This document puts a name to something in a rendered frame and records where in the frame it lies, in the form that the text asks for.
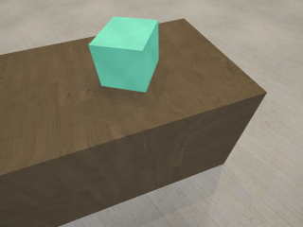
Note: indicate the carton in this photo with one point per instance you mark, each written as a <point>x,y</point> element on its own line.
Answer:
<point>126,52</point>

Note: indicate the pedestal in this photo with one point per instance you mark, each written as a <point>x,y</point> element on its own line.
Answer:
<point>70,147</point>

